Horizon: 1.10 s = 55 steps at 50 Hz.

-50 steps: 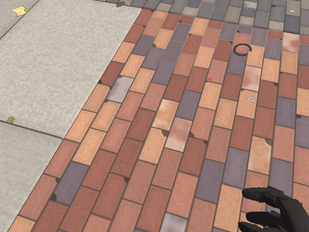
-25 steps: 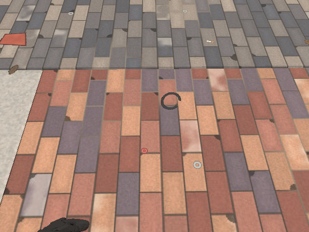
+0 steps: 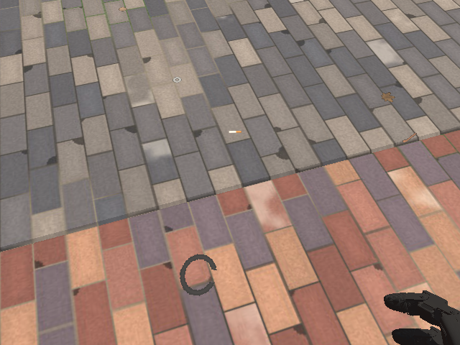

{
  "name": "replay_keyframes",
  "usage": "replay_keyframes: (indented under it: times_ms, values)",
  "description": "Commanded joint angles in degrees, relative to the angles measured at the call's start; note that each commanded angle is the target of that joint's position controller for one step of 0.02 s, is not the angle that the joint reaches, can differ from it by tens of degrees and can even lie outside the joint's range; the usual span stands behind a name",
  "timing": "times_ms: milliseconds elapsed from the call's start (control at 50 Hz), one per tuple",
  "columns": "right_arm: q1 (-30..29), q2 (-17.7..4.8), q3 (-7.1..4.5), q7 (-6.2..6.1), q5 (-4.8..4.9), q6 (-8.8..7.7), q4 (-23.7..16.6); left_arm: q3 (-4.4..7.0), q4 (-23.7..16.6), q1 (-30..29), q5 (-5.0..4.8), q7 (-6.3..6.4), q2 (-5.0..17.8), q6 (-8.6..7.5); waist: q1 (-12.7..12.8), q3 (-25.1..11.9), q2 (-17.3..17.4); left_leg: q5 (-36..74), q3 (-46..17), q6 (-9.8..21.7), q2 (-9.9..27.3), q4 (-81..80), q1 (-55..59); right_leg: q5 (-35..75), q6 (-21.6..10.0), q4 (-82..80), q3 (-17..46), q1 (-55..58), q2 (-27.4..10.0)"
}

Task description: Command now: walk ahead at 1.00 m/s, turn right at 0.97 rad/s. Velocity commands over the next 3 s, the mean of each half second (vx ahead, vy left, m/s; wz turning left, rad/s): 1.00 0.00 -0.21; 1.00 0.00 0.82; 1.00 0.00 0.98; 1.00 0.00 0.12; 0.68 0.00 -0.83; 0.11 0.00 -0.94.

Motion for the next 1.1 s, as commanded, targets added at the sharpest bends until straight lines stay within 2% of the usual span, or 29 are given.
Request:
replay_keyframes:
  times_ms: [20,40,140,200,260,300,340,360,380,400,420,440,460,520,560,600,680,740,780,800,820,840,860,880,900,920,960,1000,1100]
  values:
    - [16.0,-9.7,-5.26,-0.47,-0.13,0.83,0.9,-1.2,-7.8,-6.0,1.14,0.08,3.5,-0.18,-10.8,-13.7,9.5,-37.3,-37.9,10.1,22.3,-20.4,42.9,7.6,0.4,24.6,-6.4,-39.4,-8.0]
    - [15.7,-7.2,-4.7,-0.23,-0.14,0.92,2.3,-1.09,-8.1,-8.6,1.67,-0.68,3.4,0.37,-10.3,-8.3,3.8,-25.3,-28.9,9.3,20.0,-20.5,35.8,9.4,0.8,22.1,-7.3,-38.2,-9.9]
    - [21.4,-3.0,-3.45,1.32,1.97,-1.48,9.9,-3.23,-14.3,-16.4,3.03,-3.61,-3.1,3.22,-6.6,-0.3,6.2,-0.2,-7.1,6.6,15.1,-25.3,24.5,12.1,1.4,17.3,-7.6,-40.0,-14.4]
    - [20.4,-5.1,-3.6,1.82,1.43,-2.6,11.3,-4.16,-17.0,-20.5,2.88,-3.9,-2.5,2.47,-4.1,3.3,6.1,7.5,0.7,8.0,12.2,-30.0,19.5,19.4,1.6,3.7,-6.1,-37.9,-11.7]
    - [23.1,-7.9,-3.89,1.87,2.76,-2.09,13.2,-5.24,-18.4,-27.4,2.88,-5.07,-2.4,1.28,-5.1,6.4,3.2,16.0,4.2,9.2,10.6,-37.4,15.9,26.6,0.8,-14.7,-16.4,-25.1,-10.2]
    - [25.5,-11.3,-4.24,2.03,2.74,-1.77,14.5,-5.48,-18.0,-28.0,2.86,-4.57,-2.2,0.59,-5.0,5.5,3.8,36.0,4.1,10.3,11.6,-33.0,22.1,24.9,0.3,-18.5,-18.0,-20.5,-8.8]
    - [26.3,-15.1,-5.0,1.33,2.4,-1.08,15.9,-4.16,-15.6,-20.5,3.81,-2.9,1.1,0.06,-0.4,-1.8,7.0,57.7,4.3,9.1,12.7,-17.9,29.2,16.7,-0.4,-21.2,-17.1,-10.3,-5.6]
    - [25.6,-15.5,-5.05,0.94,2.62,-0.41,15.9,-2.97,-11.8,-9.0,4.02,-1.87,3.1,-0.19,5.0,-8.0,7.5,55.5,4.7,8.4,11.3,-3.7,25.9,16.3,-0.6,-24.5,-16.5,3.2,-4.7]
    - [25.5,-13.1,-4.4,1.01,2.7,-0.42,15.0,-1.31,-9.0,0.5,5.06,-0.57,7.4,-0.37,8.8,-14.0,6.6,39.0,4.3,7.9,8.2,14.1,13.5,11.2,-0.8,-23.4,-9.4,19.3,-11.9]
    - [30.8,-2.3,-2.45,1.79,3.39,-0.48,12.1,0.07,-8.9,2.5,6.37,0.41,12.9,-0.85,2.3,-23.1,-10.1,-17.7,2.5,7.4,0.3,37.3,-4.1,-4.0,-2.3,-27.4,16.3,33.5,-31.6]
    - [29.0,-6.5,-3.58,1.32,4.88,-0.09,10.8,0.17,-9.7,3.0,4.88,0.38,11.6,-0.48,3.3,-28.7,-7.5,-17.2,-3.9,8.7,-1.0,46.8,-8.9,-7.6,-3.2,-37.2,31.3,30.7,-35.7]
    - [22.6,-8.2,-4.3,1.18,4.55,0.25,9.9,-0.61,-8.5,-1.5,3.97,0.31,7.2,-0.69,1.2,-16.7,-2.6,-9.5,-4.0,8.9,2.1,45.3,-12.8,-4.4,-2.2,-38.6,21.2,21.9,-31.5]
    - [21.0,-5.9,-3.65,1.6,4.13,0.31,9.9,-1.2,-7.7,-4.6,3.47,0.16,4.0,-1.21,-0.8,-8.5,-2.1,-6.4,-3.0,8.4,4.0,42.0,-13.1,2.4,-2.0,-40.6,13.5,13.3,-29.3]
    - [23.1,-2.7,-3.65,2.87,2.48,3.2,11.6,-2.09,-5.9,-6.7,2.4,0.19,-0.6,-2.44,-6.5,-2.9,-3.5,-5.5,-2.9,6.6,6.8,38.9,-7.5,11.0,-0.5,-46.0,-0.2,0.4,-25.6]
    - [17.9,-1.5,-3.79,3.56,2.03,4.73,9.6,-2.26,-3.9,-5.9,1.18,-0.06,-2.0,-3.59,-7.4,1.0,-2.5,-4.3,-2.4,6.1,8.3,36.9,-11.9,16.9,0.5,-48.9,-7.1,-0.5,-24.8]
    - [12.1,-0.6,-3.47,4.27,1.76,5.08,7.1,-2.51,-2.8,-5.7,1.16,0.01,-3.0,-4.24,-7.7,3.3,-2.6,1.8,-0.3,5.9,8.2,33.3,-14.3,24.3,2.0,-50.6,-15.5,-1.6,-22.3]
    - [4.1,-1.1,-2.52,5.85,2.23,4.71,3.5,-2.18,-2.0,-6.3,1.52,0.59,-0.5,-4.78,-8.6,5.5,-1.1,13.8,5.8,8.6,5.5,15.7,-8.0,36.8,4.0,-52.9,-27.1,-2.6,-19.0]
    - [3.2,-3.4,-2.79,6.22,2.12,4.44,3.4,-1.53,-1.5,-3.6,1.42,1.64,3.7,-4.16,-9.4,3.4,-1.0,14.7,12.4,11.4,-1.1,7.8,0.5,68.4,6.0,-46.2,-30.1,5.3,-19.8]
    - [14.2,-6.8,-4.0,5.46,2.46,4.58,6.1,-0.32,-2.7,-5.1,2.16,2.63,8.0,-2.09,-15.8,-3.7,-4.3,6.9,13.0,13.1,-5.2,8.0,11.9,86.9,6.4,-29.9,-29.4,9.0,-22.0]
    - [25.0,-9.2,-5.32,4.76,2.4,4.71,9.0,0.21,-3.7,-7.8,2.55,2.81,9.4,-0.87,-21.2,-8.6,-4.8,2.0,11.1,14.8,-6.4,8.3,22.8,87.8,5.5,-15.6,-27.9,6.0,-23.3]
    - [34.8,-12.0,-7.07,3.49,2.43,4.76,12.3,0.31,-4.4,-9.1,2.89,2.24,9.1,-0.07,-24.6,-12.4,-1.9,-3.1,7.2,16.3,-7.3,4.5,35.4,74.9,5.1,3.4,-26.8,-1.3,-21.6]
    - [30.2,-15.1,-8.6,2.24,3.78,5.51,12.4,-1.13,-5.3,-11.0,2.85,0.86,2.4,-0.46,-20.1,-5.6,12.1,-4.6,-3.9,18.4,-2.2,-0.4,38.1,17.1,6.8,27.3,-25.8,-17.6,-9.4]
    - [24.6,-22.2,-9.56,2.35,1.43,6.14,9.4,-2.7,-12.5,-4.2,2.07,0.42,-1.1,-1.86,-9.9,-14.4,20.9,-5.1,-37.7,31.0,10.7,-9.2,54.0,-3.9,9.7,43.7,-15.5,-41.4,-3.9]
    - [23.9,-20.4,-9.85,1.92,1.93,6.13,7.1,-3.21,-13.6,-8.9,2.88,0.73,1.3,-3.59,-13.2,-17.0,8.3,-17.6,-48.7,30.9,14.1,-20.6,53.3,0.7,8.5,41.2,-7.2,-46.0,-7.2]
    - [23.2,-16.2,-8.97,1.27,2.01,5.68,8.3,-3.18,-13.3,-11.8,2.71,0.73,2.6,-4.34,-11.2,-7.7,-0.1,-19.3,-45.6,27.1,13.2,-23.8,43.0,4.2,8.0,34.0,-6.7,-45.4,-10.2]
    - [21.7,-13.5,-8.14,1.25,2.37,5.07,9.4,-3.38,-13.4,-13.1,3.23,0.83,1.8,-4.09,-7.9,-2.8,-4.8,-15.0,-39.3,23.9,10.4,-23.9,33.1,5.7,8.1,27.1,-7.1,-41.1,-12.7]
    - [19.0,-11.0,-7.09,0.85,2.8,3.13,8.9,-4.01,-13.0,-12.3,4.84,0.86,0.8,-1.41,-4.2,0.5,-4.6,-4.6,-30.7,22.6,5.7,-23.7,19.3,5.2,9.8,20.3,-7.2,-33.3,-15.1]
    - [18.6,-10.7,-6.77,1.1,3.13,1.77,8.4,-4.44,-13.9,-13.7,5.0,0.53,-0.4,0.48,-3.5,1.1,-3.8,-1.6,-24.4,22.0,1.6,-24.8,11.9,5.0,11.4,11.7,-9.0,-29.4,-16.4]
    - [22.7,-11.8,-7.63,1.69,3.57,1.29,8.5,-5.94,-19.8,-28.3,2.77,-0.82,-3.0,0.3,-9.9,2.1,1.6,12.8,-20.1,17.2,-3.0,-24.7,12.4,27.9,11.2,-14.7,-12.9,-25.0,-12.8]
Next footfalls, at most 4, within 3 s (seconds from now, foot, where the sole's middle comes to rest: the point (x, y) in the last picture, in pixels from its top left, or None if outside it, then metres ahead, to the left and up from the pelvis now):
0.38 right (310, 325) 0.51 -0.14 -0.75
0.82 left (256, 194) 0.94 0.04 -0.75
1.26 right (258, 102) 1.39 0.07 -0.75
1.72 left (153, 79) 1.48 0.52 -0.75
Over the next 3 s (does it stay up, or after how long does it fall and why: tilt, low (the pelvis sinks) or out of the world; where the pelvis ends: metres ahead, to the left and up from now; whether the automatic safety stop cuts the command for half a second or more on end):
stays up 1.91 0.92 0.01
